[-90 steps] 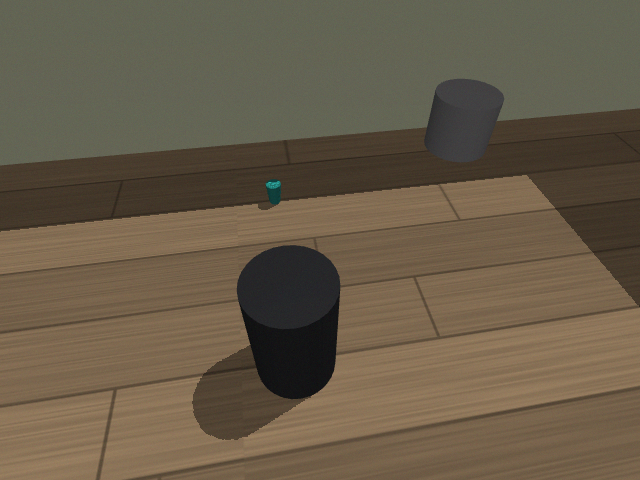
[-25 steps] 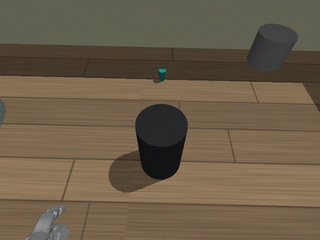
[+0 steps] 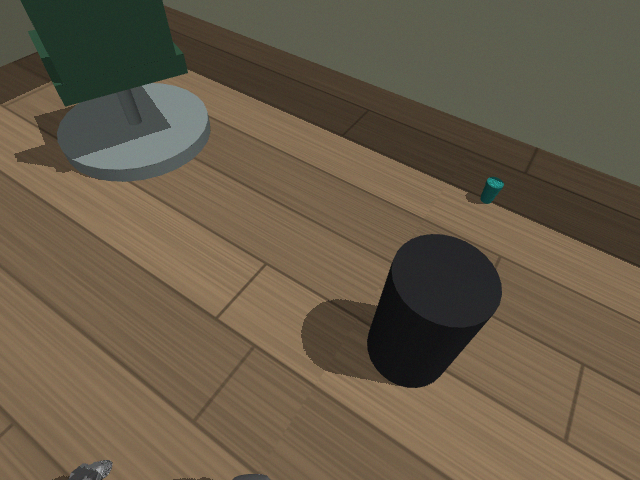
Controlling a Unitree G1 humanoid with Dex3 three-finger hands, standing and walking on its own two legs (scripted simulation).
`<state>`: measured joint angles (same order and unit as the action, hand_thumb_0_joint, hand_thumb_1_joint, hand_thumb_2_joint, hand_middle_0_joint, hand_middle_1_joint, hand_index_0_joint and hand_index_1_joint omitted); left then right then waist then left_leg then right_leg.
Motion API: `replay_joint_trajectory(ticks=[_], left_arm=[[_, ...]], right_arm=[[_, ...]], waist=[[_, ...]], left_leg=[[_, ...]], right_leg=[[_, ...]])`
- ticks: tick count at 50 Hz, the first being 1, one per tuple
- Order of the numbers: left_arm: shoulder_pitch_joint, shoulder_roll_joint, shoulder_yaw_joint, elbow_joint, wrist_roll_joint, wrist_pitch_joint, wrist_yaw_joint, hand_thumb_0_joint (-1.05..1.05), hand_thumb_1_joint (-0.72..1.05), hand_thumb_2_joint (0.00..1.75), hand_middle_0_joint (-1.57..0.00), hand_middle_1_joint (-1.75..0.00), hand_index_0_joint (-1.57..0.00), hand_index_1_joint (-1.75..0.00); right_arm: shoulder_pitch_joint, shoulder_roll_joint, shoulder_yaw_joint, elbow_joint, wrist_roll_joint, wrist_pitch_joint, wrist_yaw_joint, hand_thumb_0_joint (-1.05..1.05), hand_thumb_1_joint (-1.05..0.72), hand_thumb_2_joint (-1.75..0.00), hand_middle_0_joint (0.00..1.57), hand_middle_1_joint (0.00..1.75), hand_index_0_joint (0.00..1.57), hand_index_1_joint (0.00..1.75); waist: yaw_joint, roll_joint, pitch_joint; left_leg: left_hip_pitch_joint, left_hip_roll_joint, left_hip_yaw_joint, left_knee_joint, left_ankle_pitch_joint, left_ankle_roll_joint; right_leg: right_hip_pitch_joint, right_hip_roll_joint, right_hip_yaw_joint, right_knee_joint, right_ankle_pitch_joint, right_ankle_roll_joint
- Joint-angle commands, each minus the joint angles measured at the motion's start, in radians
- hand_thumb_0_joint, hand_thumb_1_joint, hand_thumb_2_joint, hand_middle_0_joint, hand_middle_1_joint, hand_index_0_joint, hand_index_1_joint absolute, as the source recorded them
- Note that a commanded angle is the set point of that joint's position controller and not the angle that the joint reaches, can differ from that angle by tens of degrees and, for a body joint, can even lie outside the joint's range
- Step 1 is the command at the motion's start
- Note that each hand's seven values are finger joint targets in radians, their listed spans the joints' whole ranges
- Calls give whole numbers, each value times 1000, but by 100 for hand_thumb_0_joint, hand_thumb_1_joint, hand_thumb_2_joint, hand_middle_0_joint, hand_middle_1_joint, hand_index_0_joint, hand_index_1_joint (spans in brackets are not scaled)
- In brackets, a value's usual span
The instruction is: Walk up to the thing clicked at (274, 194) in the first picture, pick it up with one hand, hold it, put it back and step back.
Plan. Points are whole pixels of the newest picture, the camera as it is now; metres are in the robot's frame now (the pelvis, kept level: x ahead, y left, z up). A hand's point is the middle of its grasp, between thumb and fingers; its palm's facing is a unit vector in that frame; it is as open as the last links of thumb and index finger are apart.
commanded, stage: walk up
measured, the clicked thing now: (490, 191) +1.36 -0.65 -0.71
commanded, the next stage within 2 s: none
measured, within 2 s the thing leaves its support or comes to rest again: neither
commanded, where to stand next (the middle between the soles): +0.07 +0.05 m, yaw +55 degrees
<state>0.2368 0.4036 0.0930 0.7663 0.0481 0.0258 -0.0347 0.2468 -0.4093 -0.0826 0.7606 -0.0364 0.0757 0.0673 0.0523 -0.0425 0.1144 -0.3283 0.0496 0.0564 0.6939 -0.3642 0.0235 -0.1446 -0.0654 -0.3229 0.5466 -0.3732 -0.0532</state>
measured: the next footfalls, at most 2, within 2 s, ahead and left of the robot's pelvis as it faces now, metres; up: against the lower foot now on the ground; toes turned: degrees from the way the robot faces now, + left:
left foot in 0.04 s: +0.06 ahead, +0.13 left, +0.00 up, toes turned +6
right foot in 0.38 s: +0.16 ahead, -0.10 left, +0.00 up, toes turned +19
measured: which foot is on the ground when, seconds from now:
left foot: up 0.00-0.02, down 0.04-0.38, up 0.40-0.74, down 0.76-1.00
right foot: down 0.00-0.06, up 0.08-0.36, down 0.38-0.76, up 0.78-1.00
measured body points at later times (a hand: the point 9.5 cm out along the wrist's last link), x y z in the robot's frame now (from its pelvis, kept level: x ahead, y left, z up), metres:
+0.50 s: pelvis +0.03 -0.02 -0.01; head +0.08 -0.03 +0.44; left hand -0.01 +0.31 -0.08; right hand +0.28 -0.25 -0.12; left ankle -0.02 +0.10 -0.66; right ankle +0.12 -0.12 -0.73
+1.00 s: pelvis +0.02 +0.01 -0.02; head +0.03 +0.05 +0.43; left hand -0.15 +0.30 -0.14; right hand +0.31 -0.17 -0.10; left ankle -0.04 +0.13 -0.73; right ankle +0.13 -0.09 -0.70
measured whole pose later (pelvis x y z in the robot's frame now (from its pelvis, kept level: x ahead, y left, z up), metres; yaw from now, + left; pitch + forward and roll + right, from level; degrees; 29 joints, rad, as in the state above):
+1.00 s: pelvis +0.02 +0.01 -0.02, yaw +44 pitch -1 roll +0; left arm 0.26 0.44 0.06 0.79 0.01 0.03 -0.01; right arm 0.29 -0.42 -0.05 0.76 -0.02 -0.01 -0.01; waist 0.01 -0.05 0.10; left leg -0.39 -0.06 -0.11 0.75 -0.34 0.00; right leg -0.45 -0.07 -0.02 0.98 -0.51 -0.02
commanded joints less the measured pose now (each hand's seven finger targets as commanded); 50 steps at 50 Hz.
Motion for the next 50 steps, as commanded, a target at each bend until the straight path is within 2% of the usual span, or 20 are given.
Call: replay_joint_trajectory(ticks=[1, 2, 3, 4, 6, 7, 16, 17, 18, 19, 20, 25, 29, 33, 36, 37, 38, 39, 43, 50], left_arm=[[-42, 219, 59, -133, -16, -37, 4, 0, 90, 90, -20, -30, -20, -30], [21, 154, 43, -141, -27, -39, 3, 0, 90, 90, -20, -30, -20, -30], [-47, 141, 34, -172, -26, -36, -6, 0, 90, 90, -20, -30, -20, -30], [-125, 207, 44, -177, -10, -37, -1, 0, 90, 90, -20, -30, -20, -30], [-3, 198, 37, -135, -28, -32, -1, 0, 90, 90, -20, -30, -20, -30], [15, 208, 36, -124, -30, -33, 0, 0, 90, 90, -20, -30, -20, -30], [105, 175, 23, -106, -52, -59, 51, 0, 90, 90, -20, -30, -20, -30], [160, 202, 32, -103, -43, -71, 57, 0, 90, 90, -20, -30, -20, -30], [194, 293, 56, -99, -24, -80, 66, 0, 90, 90, -20, -30, -20, -30], [114, 373, 68, -128, -8, -84, 73, 0, 90, 90, -20, -30, -20, -30], [21, 396, 71, -149, -15, -74, 69, 0, 90, 90, -20, -30, -20, -30], [17, 288, 59, -131, -17, -86, 65, 0, 90, 90, -20, -30, -20, -30], [69, 299, 71, -137, -4, -84, 46, 0, 90, 90, -20, -30, -20, -30], [7, 325, 70, -145, -7, -66, 23, 0, 90, 90, -20, -30, -20, -30], [2, 286, 49, -131, -22, -41, 14, 0, 90, 90, -20, -30, -20, -30], [42, 231, 30, -123, -28, -31, 14, 0, 90, 90, -20, -30, -20, -30], [55, 155, 6, -140, -37, -21, 12, 0, 90, 90, -20, -30, -20, -30], [-18, 235, 22, -148, -39, -20, 33, 0, 90, 90, -20, -30, -20, -30], [81, 250, 31, -50, -48, -26, 37, 0, 90, 90, -20, -30, -20, -30], [58, 205, 28, -47, -36, -38, 37, 0, 90, 90, -20, -30, -20, -30]], right_arm=[[145, -190, -76, -106, -5, -51, -27, 0, -90, -90, 20, 30, 20, 30], [152, -273, -102, -129, -18, -57, -38, 0, -90, -90, 20, 30, 20, 30], [133, -347, -112, -151, -15, -61, -49, 0, -90, -90, 20, 30, 20, 30], [138, -326, -114, -156, 6, -64, -55, 0, -90, -90, 20, 30, 20, 30], [48, -242, -72, -187, 12, -61, -65, 0, -90, -90, 20, 30, 20, 30], [26, -232, -73, -198, 9, -63, -67, 0, -90, -90, 20, 30, 20, 30], [-21, -231, -74, -257, -19, -67, -48, 0, -90, -90, 20, 30, 20, 30], [-57, -213, -68, -282, 1, -59, -47, 0, -90, -90, 20, 30, 20, 30], [-59, -149, -48, -298, 11, -56, -51, 0, -90, -90, 20, 30, 20, 30], [32, -104, -36, -281, 5, -49, -55, 0, -90, -90, 20, 30, 20, 30], [73, -195, -67, -260, -7, -32, -64, 0, -90, -90, 20, 30, 20, 30], [97, -206, -85, -184, -3, -37, -12, 0, -90, -90, 20, 30, 20, 30], [0, -182, -70, -174, 10, -46, -11, 0, -90, -90, 20, 30, 20, 30], [39, -172, -64, -119, 27, -63, -28, 0, -90, -90, 20, 30, 20, 30], [138, -189, -70, -49, 28, -88, -46, 0, -90, -90, 20, 30, 20, 30], [168, -236, -82, -42, 16, -101, -57, 0, -90, -90, 20, 30, 20, 30], [162, -344, -100, -66, -1, -105, -70, 0, -90, -90, 20, 30, 20, 30], [139, -442, -113, -88, 9, -103, -69, 0, -90, -90, 20, 30, 20, 30], [19, -291, -56, -89, 23, -115, -96, 0, -90, -90, 20, 30, 20, 30], [44, -281, -48, -95, 15, -116, -104, 0, -90, -90, 20, 30, 20, 30]], waist=[[-95, 63, -204], [-94, 284, -203], [-107, 372, -185], [-117, 203, -135], [-51, 120, -128], [-45, 164, -113], [-21, 200, -150], [20, 145, -174], [53, -55, -190], [-10, -244, -165], [-44, -187, -166], [-39, -148, -102], [21, -195, -84], [-1, -227, -102], [-51, -80, -163], [-75, 49, -178], [-62, 300, -127], [-101, 292, -103], [-18, 232, -88], [-39, 223, -138]], left_leg=[[252, -64, -11, -264, 10, 77], [390, 72, -297, -350, 98, 160], [403, 279, -713, -380, 230, 318], [274, 317, -735, -397, 246, 347], [321, 172, -402, -320, 337, 216], [291, 126, -359, -295, 359, 181], [-27, 15, -423, -114, 586, 145], [-71, -21, -406, -32, 479, 102], [-213, -118, -317, 139, 265, 43], [-334, -214, -193, 329, -223, -8], [-297, -116, -222, 508, -251, -16], [-266, -37, -160, 495, -12, -48], [-265, -35, -82, 272, -58, -64], [-64, -53, 6, 113, -63, -52], [149, -107, 23, -153, 63, -31], [265, -72, -113, -238, 31, 9], [280, 155, -541, -342, -9, 105], [87, 310, -812, -407, -77, 268], [43, 124, -438, -215, 265, 186], [-11, 131, -486, -94, 513, 221]], right_leg=[[-51, -226, 113, 235, 455, 0], [-290, -82, 61, 482, 168, 72], [-517, 80, 158, 565, -282, 119], [-468, -12, 341, 610, -296, 88], [-476, -42, 336, 518, -204, 65], [-446, -41, 336, 464, -160, 63], [-115, 78, 282, 126, 74, 26], [-12, 54, 301, -33, 175, 19], [90, -118, 501, -167, 159, -18], [83, -424, 815, -260, 216, -93], [-36, -542, 929, -285, 133, -244], [-43, -258, 417, -163, 168, -131], [22, -271, 348, -158, 147, -150], [-118, -303, 286, -107, 132, -140], [-185, -265, 195, 137, 83, -74], [-305, -217, 180, 332, -14, -25], [-541, -83, 164, 549, -254, 48], [-527, -50, 299, 578, -290, 51], [-414, -72, 352, 538, -109, 29], [-260, 11, 307, 351, -132, 21]])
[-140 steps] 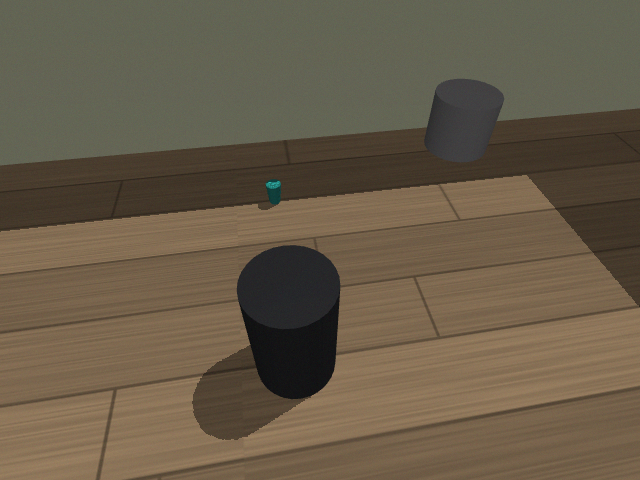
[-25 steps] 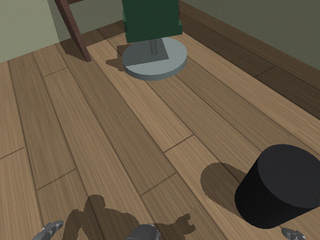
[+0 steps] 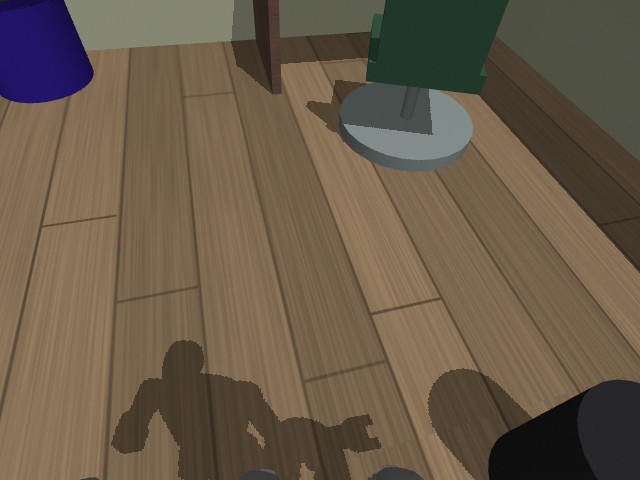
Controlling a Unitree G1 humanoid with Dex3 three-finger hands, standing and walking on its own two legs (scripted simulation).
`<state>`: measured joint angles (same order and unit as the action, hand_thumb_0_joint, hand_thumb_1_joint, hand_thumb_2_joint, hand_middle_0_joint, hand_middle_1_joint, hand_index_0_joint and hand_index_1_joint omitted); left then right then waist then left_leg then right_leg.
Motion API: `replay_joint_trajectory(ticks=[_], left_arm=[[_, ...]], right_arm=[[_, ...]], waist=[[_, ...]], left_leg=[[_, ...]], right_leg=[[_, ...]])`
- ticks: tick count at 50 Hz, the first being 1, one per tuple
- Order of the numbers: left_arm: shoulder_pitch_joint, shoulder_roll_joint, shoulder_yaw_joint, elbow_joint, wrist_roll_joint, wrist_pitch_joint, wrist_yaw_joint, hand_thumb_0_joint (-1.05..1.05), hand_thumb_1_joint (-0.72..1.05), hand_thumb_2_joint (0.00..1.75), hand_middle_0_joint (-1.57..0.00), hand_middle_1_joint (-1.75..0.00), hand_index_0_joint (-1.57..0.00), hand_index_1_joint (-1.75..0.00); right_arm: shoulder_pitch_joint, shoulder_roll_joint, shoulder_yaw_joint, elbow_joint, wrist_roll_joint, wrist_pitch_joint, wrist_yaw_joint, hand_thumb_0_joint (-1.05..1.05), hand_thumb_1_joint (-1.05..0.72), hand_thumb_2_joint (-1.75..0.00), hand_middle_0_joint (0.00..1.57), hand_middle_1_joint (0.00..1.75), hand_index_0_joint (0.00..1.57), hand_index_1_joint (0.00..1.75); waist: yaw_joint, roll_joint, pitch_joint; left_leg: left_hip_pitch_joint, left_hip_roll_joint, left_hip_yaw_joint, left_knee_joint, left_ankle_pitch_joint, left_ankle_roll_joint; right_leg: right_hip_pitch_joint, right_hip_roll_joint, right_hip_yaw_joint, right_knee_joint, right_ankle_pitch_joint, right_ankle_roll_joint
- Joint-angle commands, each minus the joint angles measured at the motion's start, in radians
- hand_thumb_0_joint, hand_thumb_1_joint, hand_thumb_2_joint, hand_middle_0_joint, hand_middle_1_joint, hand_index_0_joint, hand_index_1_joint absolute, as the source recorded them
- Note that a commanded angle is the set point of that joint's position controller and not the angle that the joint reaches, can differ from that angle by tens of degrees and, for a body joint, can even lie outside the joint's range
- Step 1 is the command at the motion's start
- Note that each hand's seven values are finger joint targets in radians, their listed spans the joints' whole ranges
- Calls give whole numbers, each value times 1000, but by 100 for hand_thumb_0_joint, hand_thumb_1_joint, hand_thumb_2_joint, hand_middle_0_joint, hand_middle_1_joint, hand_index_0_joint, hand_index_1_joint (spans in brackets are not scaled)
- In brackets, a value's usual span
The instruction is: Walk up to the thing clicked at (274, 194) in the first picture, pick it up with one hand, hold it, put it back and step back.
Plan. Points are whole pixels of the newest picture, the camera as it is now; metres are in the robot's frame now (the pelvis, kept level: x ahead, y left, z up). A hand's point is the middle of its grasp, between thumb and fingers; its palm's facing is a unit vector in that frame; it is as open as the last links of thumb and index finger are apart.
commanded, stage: walk up
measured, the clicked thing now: out of the picture +0.49 -1.41 -0.69
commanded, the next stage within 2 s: stand in 1.02 s
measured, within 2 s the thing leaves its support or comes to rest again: neither
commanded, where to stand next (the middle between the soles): +0.07 +0.00 m, yaw +11 degrees
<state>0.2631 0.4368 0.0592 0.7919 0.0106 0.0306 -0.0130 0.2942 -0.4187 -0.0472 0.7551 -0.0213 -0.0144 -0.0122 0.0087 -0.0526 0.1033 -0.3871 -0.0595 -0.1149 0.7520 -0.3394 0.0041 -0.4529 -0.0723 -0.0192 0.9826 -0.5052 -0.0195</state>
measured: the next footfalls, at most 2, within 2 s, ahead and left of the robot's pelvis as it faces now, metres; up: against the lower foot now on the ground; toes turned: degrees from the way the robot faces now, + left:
right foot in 0.08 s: +0.07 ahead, -0.14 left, +0.00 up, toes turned +9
left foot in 0.34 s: +0.05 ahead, +0.12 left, +0.00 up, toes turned +7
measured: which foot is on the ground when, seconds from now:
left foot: down 0.00-0.10, up 0.12-0.32, down 0.34-1.00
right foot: up 0.00-0.06, down 0.08-1.00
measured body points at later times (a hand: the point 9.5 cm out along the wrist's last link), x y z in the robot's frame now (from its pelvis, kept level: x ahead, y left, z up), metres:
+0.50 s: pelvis -0.01 +0.00 +0.00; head +0.01 +0.01 +0.45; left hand -0.01 +0.34 -0.11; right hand +0.14 -0.29 -0.10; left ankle +0.01 +0.12 -0.71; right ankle +0.02 -0.14 -0.70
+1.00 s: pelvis +0.01 -0.02 +0.03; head +0.01 +0.00 +0.47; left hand +0.02 +0.30 -0.11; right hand +0.17 -0.29 -0.09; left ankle +0.01 +0.12 -0.71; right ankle +0.03 -0.15 -0.71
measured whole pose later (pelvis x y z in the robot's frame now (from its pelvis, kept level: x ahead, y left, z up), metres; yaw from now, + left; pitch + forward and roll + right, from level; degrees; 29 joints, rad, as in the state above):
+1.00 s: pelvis +0.01 -0.02 +0.03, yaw +15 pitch -2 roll -1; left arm 0.09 0.37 0.01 1.04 0.00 0.00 -0.01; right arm 0.12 -0.36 0.01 1.08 0.00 -0.03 0.00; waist 0.01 -0.02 0.05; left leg -0.25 -0.03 -0.13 0.52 -0.22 -0.01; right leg -0.16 -0.05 -0.10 0.48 -0.27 0.03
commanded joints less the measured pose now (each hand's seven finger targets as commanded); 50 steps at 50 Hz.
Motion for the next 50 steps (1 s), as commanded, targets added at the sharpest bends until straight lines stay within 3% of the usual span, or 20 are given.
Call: replay_joint_trajectory(ticks=[1, 3, 4, 5, 6, 8, 9, 13, 15, 16, 17, 18, 19, 23, 27, 30, 32, 35, 40, 50], left_arm=[[34, 168, 62, -69, 3, -48, 16, 0, 90, 90, -20, -30, -20, -30], [99, 163, 64, -47, 12, -66, 24, 0, 90, 90, -20, -30, -20, -30], [100, 243, 79, -53, 33, -72, 28, 0, 90, 90, -20, -30, -20, -30], [29, 323, 94, -72, 27, -69, 21, 0, 90, 90, -20, -30, -20, -30], [-50, 348, 97, -92, 26, -70, 17, 0, 90, 90, -20, -30, -20, -30], [-59, 255, 76, -84, 17, -76, 19, 0, 90, 90, -20, -30, -20, -30], [-41, 254, 72, -64, 27, -79, 22, 0, 90, 90, -20, -30, -20, -30], [8, 244, 69, -49, 36, -73, 8, 0, 90, 90, -20, -30, -20, -30], [-27, 227, 59, -58, 14, -58, 0, 0, 90, 90, -20, -30, -20, -30], [-21, 180, 42, -59, 8, -50, -1, 0, 90, 90, -20, -30, -20, -30], [-7, 116, 20, -59, 2, -44, -1, 0, 90, 90, -20, -30, -20, -30], [-5, 72, 11, -69, -10, -34, -1, 0, 90, 90, -20, -30, -20, -30], [-44, 185, 43, -39, -6, -28, 15, 0, 90, 90, -20, -30, -20, -30], [33, 173, 41, 31, -11, -36, 12, 0, 90, 90, -20, -30, -20, -30], [55, 151, 35, 78, 3, -52, 12, 0, 90, 90, -20, -30, -20, -30], [-101, 239, 36, 54, 15, -62, 8, 0, 90, 90, -20, -30, -20, -30], [-142, 201, 15, 58, 6, -62, 7, 0, 90, 90, -20, -30, -20, -30], [-131, 168, 6, 99, 0, -62, 5, 0, 90, 90, -20, -30, -20, -30], [-156, 164, 5, 140, -10, -66, 9, 0, 90, 90, -20, -30, -20, -30], [-209, 146, 2, 220, -11, -54, 8, 0, 90, 90, -20, -30, -20, -30]], right_arm=[[-15, -263, -79, -94, 2, -22, -26, 0, -90, -90, 20, 30, 20, 30], [-55, -222, -63, -104, 19, -11, -25, 0, -90, -90, 20, 30, 20, 30], [-65, -168, -50, -123, 29, -8, -26, 0, -90, -90, 20, 30, 20, 30], [-55, -161, -54, -120, 29, -7, -36, 0, -90, -90, 20, 30, 20, 30], [-43, -206, -69, -97, 13, -6, -48, 0, -90, -90, 20, 30, 20, 30], [-36, -255, -85, -49, 15, -10, -28, 0, -90, -90, 20, 30, 20, 30], [-44, -229, -82, -40, 13, -14, -19, 0, -90, -90, 20, 30, 20, 30], [-36, -155, -62, -16, 16, -31, 12, 0, -90, -90, 20, 30, 20, 30], [22, -139, -62, 24, 12, -43, 3, 0, -90, -90, 20, 30, 20, 30], [54, -153, -67, 43, 5, -52, -6, 0, -90, -90, 20, 30, 20, 30], [46, -193, -76, 40, -8, -60, -14, 0, -90, -90, 20, 30, 20, 30], [-3, -276, -82, 3, -18, -68, -19, 0, -90, -90, 20, 30, 20, 30], [-13, -337, -97, 12, 0, -63, -19, 0, -90, -90, 20, 30, 20, 30], [-115, -251, -54, 26, 11, -66, -24, 0, -90, -90, 20, 30, 20, 30], [-157, -212, -34, 50, 17, -43, -13, 0, -90, -90, 20, 30, 20, 30], [-124, -161, -25, 103, 25, -30, -10, 0, -90, -90, 20, 30, 20, 30], [-111, -177, -28, 141, 21, -34, -3, 0, -90, -90, 20, 30, 20, 30], [-158, -186, -17, 158, 18, -47, 2, 0, -90, -90, 20, 30, 20, 30], [-176, -172, 0, 212, 22, -47, -2, 0, -90, -90, 20, 30, 20, 30], [-235, -167, 9, 271, 20, -39, -6, 0, -90, -90, 20, 30, 20, 30]], waist=[[11, 212, -138], [60, 177, -170], [63, -6, -152], [45, -178, -136], [18, -186, -77], [5, 15, -2], [11, -31, 5], [40, -170, -84], [-1, -138, -127], [-19, -64, -148], [-21, 69, -165], [-1, 215, -144], [-34, 164, -102], [22, 181, -93], [45, 156, -117], [-21, -47, -54], [-38, 18, -55], [-1, 23, -88], [3, 62, -137], [15, 85, -137]], left_leg=[[25, 210, -288, -120, 484, 224], [-32, 138, -227, 12, 413, 148], [-151, 39, -115, 177, 267, 83], [-233, -61, 10, 314, -210, 38], [-249, 18, -15, 449, -333, 18], [-238, 48, 3, 424, -211, 10], [-207, 46, 35, 358, -184, 19], [-44, 12, 147, 20, -135, 12], [135, -19, 194, -188, 45, 12], [232, -9, 145, -263, 81, 23], [314, 99, -72, -310, 46, 68], [262, 355, -476, -395, -25, 185], [87, 411, -535, -411, -63, 290], [55, 278, -267, -294, 215, 198], [-31, 195, -149, -214, 145, 117], [64, 32, 1, -95, -90, 27], [128, 59, -35, -182, -14, 38], [85, 136, -146, -270, 68, 76], [113, 116, -88, -268, 286, 46], [124, 136, -105, -346, 330, 40]], right_leg=[[101, 37, -7, -157, 37, -20], [256, 38, 27, -429, 197, -58], [304, -118, 237, -519, 220, -112], [259, -365, 531, -637, 216, -263], [183, -487, 674, -696, 203, -353], [185, -340, 379, -598, 250, -270], [162, -276, 280, -563, 260, -221], [236, -178, 103, -467, 376, -184], [174, -170, 52, -364, 412, -155], [116, -150, 24, -260, 373, -121], [-6, -109, -7, -129, 235, -62], [-139, -4, -10, -75, -54, 1], [-31, -39, 66, -15, -161, -2], [61, -37, 45, -120, 7, -12], [273, 13, 8, -441, 202, -24], [86, -201, 273, -599, 82, -138], [67, -149, 177, -572, 108, -91], [178, -52, 59, -515, 152, -30], [290, -82, 49, -547, 304, -36], [364, -71, 10, -616, 298, -16]])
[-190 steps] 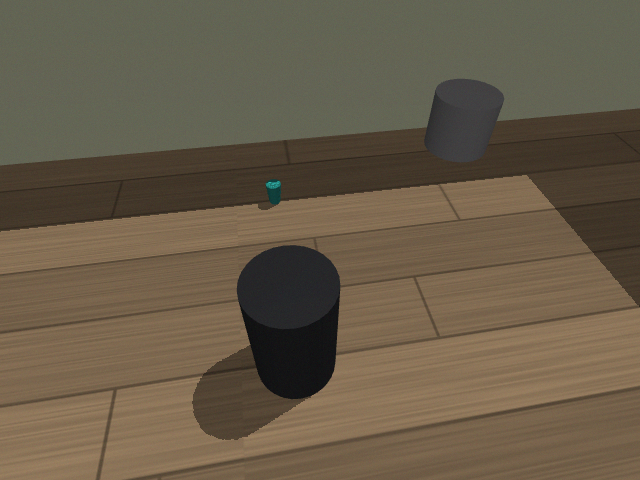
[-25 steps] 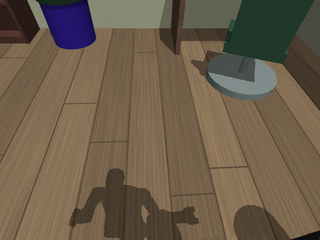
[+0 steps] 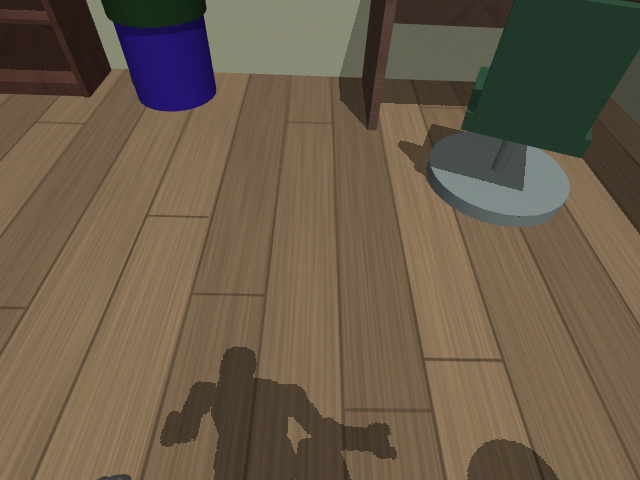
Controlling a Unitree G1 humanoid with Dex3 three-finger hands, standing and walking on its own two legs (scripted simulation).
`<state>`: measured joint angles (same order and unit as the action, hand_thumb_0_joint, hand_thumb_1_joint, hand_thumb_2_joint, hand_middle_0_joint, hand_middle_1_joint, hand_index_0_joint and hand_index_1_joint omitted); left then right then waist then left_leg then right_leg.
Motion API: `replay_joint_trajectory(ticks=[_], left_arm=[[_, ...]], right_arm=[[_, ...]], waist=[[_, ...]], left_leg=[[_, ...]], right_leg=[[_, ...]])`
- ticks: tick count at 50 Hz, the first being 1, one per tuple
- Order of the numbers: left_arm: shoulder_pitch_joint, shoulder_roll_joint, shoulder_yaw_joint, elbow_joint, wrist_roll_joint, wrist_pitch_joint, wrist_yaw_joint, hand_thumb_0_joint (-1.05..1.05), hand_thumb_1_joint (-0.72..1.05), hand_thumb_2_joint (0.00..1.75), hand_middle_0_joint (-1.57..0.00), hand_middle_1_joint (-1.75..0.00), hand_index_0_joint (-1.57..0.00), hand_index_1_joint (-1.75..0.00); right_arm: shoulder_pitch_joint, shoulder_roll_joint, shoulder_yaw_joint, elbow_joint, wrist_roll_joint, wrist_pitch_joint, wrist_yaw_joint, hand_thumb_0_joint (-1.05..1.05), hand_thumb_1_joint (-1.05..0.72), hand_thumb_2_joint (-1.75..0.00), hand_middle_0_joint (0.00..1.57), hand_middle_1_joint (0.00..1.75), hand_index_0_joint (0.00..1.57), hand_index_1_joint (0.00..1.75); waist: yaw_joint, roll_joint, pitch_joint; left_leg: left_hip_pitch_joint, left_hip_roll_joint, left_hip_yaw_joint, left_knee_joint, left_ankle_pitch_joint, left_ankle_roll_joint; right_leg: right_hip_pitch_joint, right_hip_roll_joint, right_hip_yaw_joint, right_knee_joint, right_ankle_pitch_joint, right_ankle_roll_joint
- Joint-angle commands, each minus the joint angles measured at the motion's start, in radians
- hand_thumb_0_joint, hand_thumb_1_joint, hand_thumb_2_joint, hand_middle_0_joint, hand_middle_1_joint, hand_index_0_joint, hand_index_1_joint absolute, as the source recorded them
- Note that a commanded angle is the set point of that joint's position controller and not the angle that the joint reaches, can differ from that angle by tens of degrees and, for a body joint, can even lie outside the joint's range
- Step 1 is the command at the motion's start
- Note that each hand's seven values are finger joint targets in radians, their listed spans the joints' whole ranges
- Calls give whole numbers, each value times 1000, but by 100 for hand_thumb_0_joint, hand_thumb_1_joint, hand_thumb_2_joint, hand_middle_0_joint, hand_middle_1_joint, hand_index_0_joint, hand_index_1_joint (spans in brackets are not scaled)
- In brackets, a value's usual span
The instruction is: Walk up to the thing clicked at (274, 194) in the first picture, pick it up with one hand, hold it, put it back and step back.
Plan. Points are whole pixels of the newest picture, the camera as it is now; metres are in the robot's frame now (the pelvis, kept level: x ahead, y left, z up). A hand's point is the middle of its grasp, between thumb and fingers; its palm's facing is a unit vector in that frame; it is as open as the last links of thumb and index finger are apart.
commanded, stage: walk up
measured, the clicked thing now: out of the picture +0.11 -1.47 -0.72
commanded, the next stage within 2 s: stand in 0.02 s
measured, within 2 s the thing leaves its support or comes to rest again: neither
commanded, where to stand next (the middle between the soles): +0.06 +0.00 m, yaw -4 degrees
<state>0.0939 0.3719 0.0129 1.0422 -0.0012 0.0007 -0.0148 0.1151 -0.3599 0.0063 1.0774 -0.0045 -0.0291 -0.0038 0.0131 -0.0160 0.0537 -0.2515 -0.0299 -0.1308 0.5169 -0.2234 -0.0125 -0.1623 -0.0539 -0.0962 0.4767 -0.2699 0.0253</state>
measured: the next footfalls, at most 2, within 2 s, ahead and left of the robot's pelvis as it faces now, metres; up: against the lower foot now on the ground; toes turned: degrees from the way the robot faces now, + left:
none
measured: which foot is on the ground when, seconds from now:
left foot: down 0.00-1.00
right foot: down 0.00-1.00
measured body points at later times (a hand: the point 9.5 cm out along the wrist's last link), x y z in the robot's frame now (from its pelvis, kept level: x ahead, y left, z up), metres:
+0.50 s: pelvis -0.01 -0.01 +0.01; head +0.00 +0.00 +0.46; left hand +0.07 +0.30 -0.12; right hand +0.07 -0.31 -0.12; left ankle +0.04 +0.13 -0.74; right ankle -0.01 -0.13 -0.74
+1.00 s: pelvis +0.01 -0.01 +0.01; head +0.02 -0.01 +0.46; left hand +0.10 +0.29 -0.12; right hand +0.06 -0.32 -0.13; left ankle +0.04 +0.13 -0.74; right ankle -0.01 -0.13 -0.74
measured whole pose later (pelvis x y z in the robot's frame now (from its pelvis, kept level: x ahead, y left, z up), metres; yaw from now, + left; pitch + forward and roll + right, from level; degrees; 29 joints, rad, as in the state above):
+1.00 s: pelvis +0.01 -0.01 +0.01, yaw -3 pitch -2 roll +0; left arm 0.11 0.35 0.01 1.14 0.00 0.00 -0.01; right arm 0.10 -0.35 0.00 1.16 -0.01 0.00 0.00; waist 0.01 0.00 0.05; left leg -0.15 0.01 -0.08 0.34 -0.15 -0.03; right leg -0.11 -0.02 -0.05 0.34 -0.20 0.01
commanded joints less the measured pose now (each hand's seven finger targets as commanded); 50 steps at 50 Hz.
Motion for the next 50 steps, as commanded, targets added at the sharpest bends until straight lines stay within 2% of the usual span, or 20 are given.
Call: replay_joint_trajectory(ticks=[1, 2, 6, 9, 11, 12, 13, 15, 16, 17, 21, 25, 28, 31, 32, 39, 44, 46, 50], left_arm=[[-37, 202, 37, -14, -1, -26, 13, 0, 90, 90, -20, -30, -20, -30], [-38, 201, 35, -6, -1, -29, 15, 0, 90, 90, -20, -30, -20, -30], [-60, 208, 34, 12, -1, -28, 17, 0, 90, 90, -20, -30, -20, -30], [-67, 214, 34, 31, 4, -27, 16, 0, 90, 90, -20, -30, -20, -30], [-65, 201, 30, 39, 3, -29, 14, 0, 90, 90, -20, -30, -20, -30], [-64, 206, 30, 43, 4, -28, 16, 0, 90, 90, -20, -30, -20, -30], [-70, 207, 30, 44, 4, -32, 18, 0, 90, 90, -20, -30, -20, -30], [-77, 216, 31, 47, 5, -33, 17, 0, 90, 90, -20, -30, -20, -30], [-65, 208, 28, 49, 4, -34, 17, 0, 90, 90, -20, -30, -20, -30], [-67, 210, 29, 53, 5, -34, 17, 0, 90, 90, -20, -30, -20, -30], [-62, 207, 29, 54, 4, -32, 18, 0, 90, 90, -20, -30, -20, -30], [-46, 210, 32, 57, 9, -26, 17, 0, 90, 90, -20, -30, -20, -30], [-37, 207, 30, 56, 8, -27, 18, 0, 90, 90, -20, -30, -20, -30], [-37, 206, 30, 51, 7, -31, 17, 0, 90, 90, -20, -30, -20, -30], [-36, 199, 29, 53, 6, -27, 17, 0, 90, 90, -20, -30, -20, -30], [-28, 203, 31, 46, 5, -26, 17, 0, 90, 90, -20, -30, -20, -30], [-26, 202, 33, 41, 5, -28, 18, 0, 90, 90, -20, -30, -20, -30], [-26, 202, 33, 38, 6, -31, 19, 0, 90, 90, -20, -30, -20, -30], [-29, 200, 34, 40, 6, -26, 21, 0, 90, 90, -20, -30, -20, -30]], right_arm=[[-69, -205, -42, -48, -4, -20, -12, 0, -90, -90, 20, 30, 20, 30], [-67, -204, -40, -43, 0, -18, -11, 0, -90, -90, 20, 30, 20, 30], [-90, -210, -45, -30, 0, -8, -10, 0, -90, -90, 20, 30, 20, 30], [-97, -210, -47, -20, 3, -3, -7, 0, -90, -90, 20, 30, 20, 30], [-101, -212, -47, -13, 3, -5, -5, 0, -90, -90, 20, 30, 20, 30], [-113, -206, -48, -12, 1, -2, -5, 0, -90, -90, 20, 30, 20, 30], [-113, -208, -50, -12, 1, -1, -4, 0, -90, -90, 20, 30, 20, 30], [-99, -202, -47, -3, 1, 1, -2, 0, -90, -90, 20, 30, 20, 30], [-108, -203, -49, 1, 1, 0, -1, 0, -90, -90, 20, 30, 20, 30], [-101, -200, -48, 4, 1, 2, 0, 0, -90, -90, 20, 30, 20, 30], [-107, -203, -50, 10, -2, 0, 1, 0, -90, -90, 20, 30, 20, 30], [-94, -200, -50, 17, -3, 5, 1, 0, -90, -90, 20, 30, 20, 30], [-96, -198, -51, 15, -4, 5, 1, 0, -90, -90, 20, 30, 20, 30], [-81, -194, -47, 22, -3, 2, 1, 0, -90, -90, 20, 30, 20, 30], [-68, -190, -44, 23, -3, 4, 1, 0, -90, -90, 20, 30, 20, 30], [-60, -199, -45, 23, -3, 5, 0, 0, -90, -90, 20, 30, 20, 30], [-57, -198, -41, 18, -3, 2, -3, 0, -90, -90, 20, 30, 20, 30], [-61, -197, -40, 16, -2, 1, -4, 0, -90, -90, 20, 30, 20, 30], [-58, -197, -38, 17, -1, 4, -6, 0, -90, -90, 20, 30, 20, 30]], waist=[[9, 50, -93], [5, 49, -105], [6, 46, -90], [-1, 27, -69], [1, 35, -75], [2, 22, -58], [-2, 15, -83], [-9, 2, -69], [-1, 10, -67], [-9, 8, -57], [-1, 25, -69], [-2, 31, -38], [3, 28, -57], [0, 17, -68], [-6, 31, -56], [-6, 17, -55], [-5, 32, -77], [-4, 19, -109], [-8, 12, -68]], left_leg=[[41, 118, -67, -126, 286, 43], [68, 121, -65, -116, 327, 37], [64, 125, -48, -157, 298, 31], [64, 122, -47, -190, 195, 24], [80, 131, -49, -201, 221, 26], [69, 124, -43, -203, 176, 23], [90, 126, -38, -197, 199, 26], [86, 126, -37, -213, 182, 24], [94, 123, -35, -211, 168, 22], [86, 120, -34, -218, 130, 22], [90, 127, -34, -228, 136, 22], [59, 122, -42, -260, 27, 19], [70, 121, -33, -242, 76, 22], [89, 127, -32, -235, 135, 22], [63, 123, -31, -244, 98, 21], [87, 125, -25, -232, 114, 20], [92, 131, -19, -220, 199, 21], [118, 137, -14, -205, 269, 24], [112, 134, -13, -220, 223, 17]], right_leg=[[70, -86, 117, -116, 102, -54], [77, -88, 115, -126, 139, -50], [102, -86, 115, -146, 144, -45], [82, -83, 123, -178, 82, -42], [85, -83, 123, -176, 110, -41], [72, -86, 128, -195, 74, -42], [85, -93, 133, -197, 100, -42], [75, -89, 133, -204, 82, -39], [66, -91, 138, -217, 69, -39], [57, -90, 140, -220, 41, -38], [64, -90, 141, -215, 51, -40], [39, -75, 133, -210, -10, -38], [46, -87, 146, -215, -1, -44], [54, -86, 143, -206, 54, -42], [59, -82, 139, -206, 34, -40], [38, -85, 152, -217, 20, -45], [67, -84, 144, -201, 113, -40], [90, -88, 140, -187, 199, -38], [62, -80, 134, -202, 142, -36]])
